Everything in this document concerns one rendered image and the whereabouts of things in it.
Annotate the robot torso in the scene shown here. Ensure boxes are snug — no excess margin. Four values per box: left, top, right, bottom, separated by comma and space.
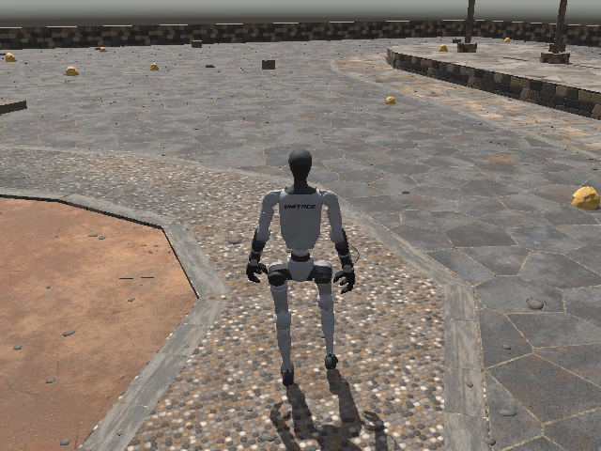
279, 186, 323, 282

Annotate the robot left forearm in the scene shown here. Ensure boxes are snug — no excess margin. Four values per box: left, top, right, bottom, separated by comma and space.
248, 228, 266, 266

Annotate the left robot upper arm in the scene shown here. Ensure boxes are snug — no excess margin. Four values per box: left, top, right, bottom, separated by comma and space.
256, 190, 281, 241

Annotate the robot right hand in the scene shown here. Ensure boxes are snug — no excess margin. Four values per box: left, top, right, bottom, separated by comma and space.
333, 269, 356, 294

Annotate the left robot shin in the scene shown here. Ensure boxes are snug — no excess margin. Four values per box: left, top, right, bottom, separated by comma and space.
275, 314, 291, 373

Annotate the robot right forearm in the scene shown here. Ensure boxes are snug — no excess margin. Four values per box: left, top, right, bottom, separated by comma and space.
335, 228, 354, 272

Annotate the right robot upper arm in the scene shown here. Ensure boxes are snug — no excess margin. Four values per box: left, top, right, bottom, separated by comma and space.
320, 190, 345, 243

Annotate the robot left hand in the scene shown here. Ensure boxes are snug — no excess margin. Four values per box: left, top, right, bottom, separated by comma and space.
246, 263, 268, 283

